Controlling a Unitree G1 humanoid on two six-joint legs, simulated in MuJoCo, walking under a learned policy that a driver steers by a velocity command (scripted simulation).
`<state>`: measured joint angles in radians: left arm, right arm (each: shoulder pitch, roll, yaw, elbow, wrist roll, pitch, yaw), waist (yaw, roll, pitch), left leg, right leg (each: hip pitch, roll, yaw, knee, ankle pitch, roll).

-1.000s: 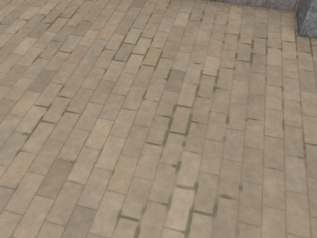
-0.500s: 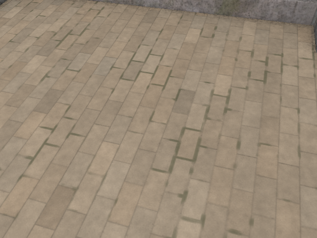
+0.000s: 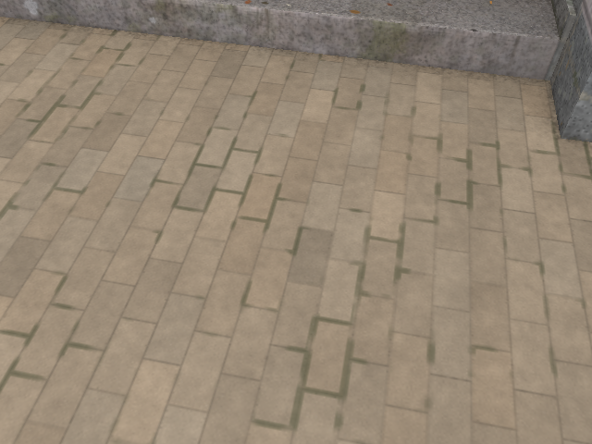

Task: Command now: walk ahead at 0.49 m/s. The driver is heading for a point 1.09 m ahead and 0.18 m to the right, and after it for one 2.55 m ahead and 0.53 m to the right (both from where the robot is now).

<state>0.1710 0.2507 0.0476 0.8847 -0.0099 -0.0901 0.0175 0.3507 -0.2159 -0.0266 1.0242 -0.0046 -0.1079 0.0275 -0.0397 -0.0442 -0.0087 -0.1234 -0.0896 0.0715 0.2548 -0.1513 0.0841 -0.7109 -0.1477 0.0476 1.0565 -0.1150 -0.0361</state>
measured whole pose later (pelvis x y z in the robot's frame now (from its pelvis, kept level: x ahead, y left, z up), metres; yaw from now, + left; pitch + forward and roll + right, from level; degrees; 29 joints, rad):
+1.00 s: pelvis +0.56 +0.00 -0.01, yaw +0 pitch +1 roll +0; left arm 0.26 0.26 0.06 0.95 -0.02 -0.09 0.01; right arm 0.21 -0.24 -0.06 0.93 0.00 -0.10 0.04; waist -0.01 -0.04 0.02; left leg -0.30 -0.04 0.07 0.42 -0.15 0.07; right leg -0.49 -0.08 0.03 1.17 -0.31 -0.05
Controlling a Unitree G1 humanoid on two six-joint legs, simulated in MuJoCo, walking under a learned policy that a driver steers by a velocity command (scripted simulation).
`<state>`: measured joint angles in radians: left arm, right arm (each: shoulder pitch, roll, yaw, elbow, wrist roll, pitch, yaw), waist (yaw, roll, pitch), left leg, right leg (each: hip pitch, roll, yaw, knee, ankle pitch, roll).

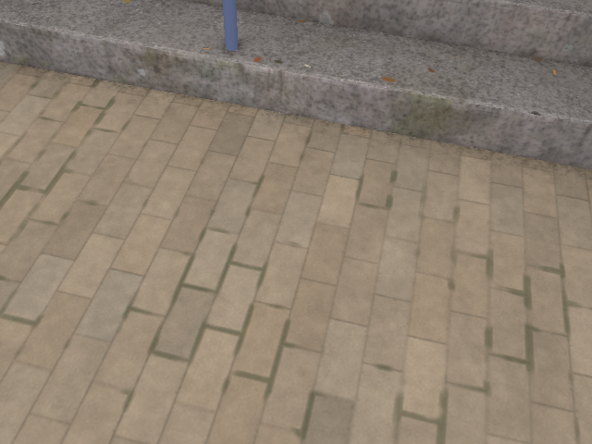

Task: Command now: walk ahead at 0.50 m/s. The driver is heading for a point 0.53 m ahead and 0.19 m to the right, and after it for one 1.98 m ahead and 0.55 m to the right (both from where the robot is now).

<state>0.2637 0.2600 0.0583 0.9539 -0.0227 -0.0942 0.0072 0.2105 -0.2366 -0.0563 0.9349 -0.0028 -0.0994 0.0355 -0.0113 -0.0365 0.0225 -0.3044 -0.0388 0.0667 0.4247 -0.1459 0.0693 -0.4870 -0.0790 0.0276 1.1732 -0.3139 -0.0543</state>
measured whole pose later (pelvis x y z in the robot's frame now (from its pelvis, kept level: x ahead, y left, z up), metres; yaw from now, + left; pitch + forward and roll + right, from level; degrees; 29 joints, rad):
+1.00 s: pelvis +0.50 -0.07 -0.01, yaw -24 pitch +2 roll +0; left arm 0.23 0.30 0.07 0.76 -0.01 0.02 0.04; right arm 0.07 -0.24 -0.04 0.76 -0.02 -0.06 -0.01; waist 0.02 -0.02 0.03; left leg -0.44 -0.03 -0.02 0.49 -0.09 0.03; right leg -0.43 0.10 0.12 1.15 -0.56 0.04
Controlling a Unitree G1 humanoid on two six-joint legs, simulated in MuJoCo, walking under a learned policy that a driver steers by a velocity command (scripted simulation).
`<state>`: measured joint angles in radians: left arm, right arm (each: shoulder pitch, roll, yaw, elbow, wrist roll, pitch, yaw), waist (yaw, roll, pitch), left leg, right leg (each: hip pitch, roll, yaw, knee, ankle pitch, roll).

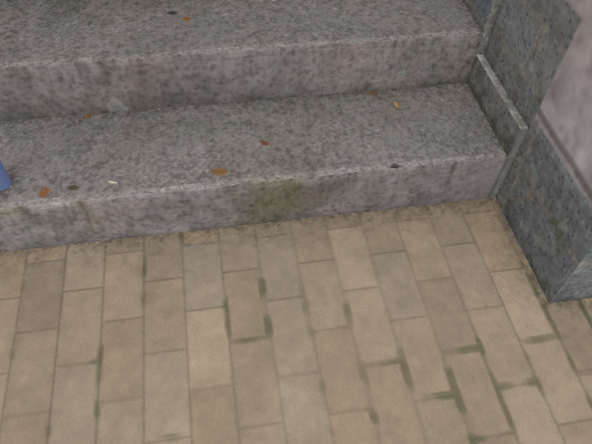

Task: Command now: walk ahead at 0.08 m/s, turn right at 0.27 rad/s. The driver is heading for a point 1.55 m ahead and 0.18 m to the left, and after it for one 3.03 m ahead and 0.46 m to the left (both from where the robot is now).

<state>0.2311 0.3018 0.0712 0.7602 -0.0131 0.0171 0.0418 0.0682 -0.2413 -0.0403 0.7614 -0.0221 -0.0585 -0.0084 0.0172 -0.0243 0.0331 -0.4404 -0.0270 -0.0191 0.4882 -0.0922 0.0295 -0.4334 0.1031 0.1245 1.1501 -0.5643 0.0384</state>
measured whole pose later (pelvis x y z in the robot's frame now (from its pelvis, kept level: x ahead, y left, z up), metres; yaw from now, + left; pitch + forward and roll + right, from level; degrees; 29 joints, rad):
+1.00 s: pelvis +0.06 -0.03 +0.00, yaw -1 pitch -1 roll +0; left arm 0.28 0.20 0.03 0.97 0.00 -0.02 0.03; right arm 0.15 -0.22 -0.04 1.06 0.00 0.01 -0.04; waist -0.01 0.00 0.04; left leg -0.27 0.01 -0.02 0.52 -0.22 -0.02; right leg -0.14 0.01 0.02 0.51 -0.34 -0.01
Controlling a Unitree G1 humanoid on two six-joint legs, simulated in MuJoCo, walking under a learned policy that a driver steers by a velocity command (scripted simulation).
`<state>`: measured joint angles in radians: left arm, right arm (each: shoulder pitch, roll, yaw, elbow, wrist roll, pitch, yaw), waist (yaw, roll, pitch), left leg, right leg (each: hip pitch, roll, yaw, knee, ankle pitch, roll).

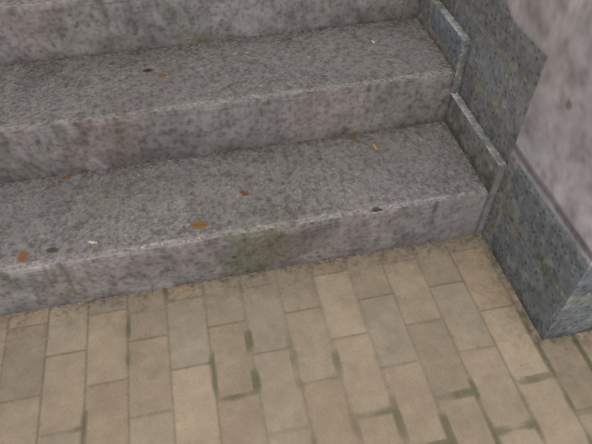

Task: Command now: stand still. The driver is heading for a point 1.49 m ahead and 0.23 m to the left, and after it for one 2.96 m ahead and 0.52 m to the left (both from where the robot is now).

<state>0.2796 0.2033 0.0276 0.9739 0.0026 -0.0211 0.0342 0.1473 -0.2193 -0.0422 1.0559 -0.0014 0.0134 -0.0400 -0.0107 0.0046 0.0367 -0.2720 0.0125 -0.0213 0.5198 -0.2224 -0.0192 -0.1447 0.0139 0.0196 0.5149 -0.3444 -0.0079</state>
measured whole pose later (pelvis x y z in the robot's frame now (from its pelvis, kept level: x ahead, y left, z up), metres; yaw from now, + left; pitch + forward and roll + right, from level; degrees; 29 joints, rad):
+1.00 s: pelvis +0.00 +0.01 +0.00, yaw +1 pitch -1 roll +0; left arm 0.37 0.17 0.00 1.09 -0.01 -0.02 0.04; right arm 0.24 -0.18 -0.02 1.11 0.01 0.01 -0.05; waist 0.00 0.00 0.02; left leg -0.30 0.00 -0.03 0.57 -0.29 0.00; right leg -0.16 0.00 0.01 0.54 -0.37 -0.01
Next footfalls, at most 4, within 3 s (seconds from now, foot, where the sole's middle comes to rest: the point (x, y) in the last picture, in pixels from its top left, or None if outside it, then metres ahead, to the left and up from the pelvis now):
1.62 right None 0.43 -0.10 -0.77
2.16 left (261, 351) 0.74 0.12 -0.77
2.66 right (339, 301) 0.89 -0.09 -0.77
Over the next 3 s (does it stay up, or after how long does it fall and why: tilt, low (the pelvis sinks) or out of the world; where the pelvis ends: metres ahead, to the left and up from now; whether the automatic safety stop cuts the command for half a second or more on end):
stays up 0.93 0.01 0.02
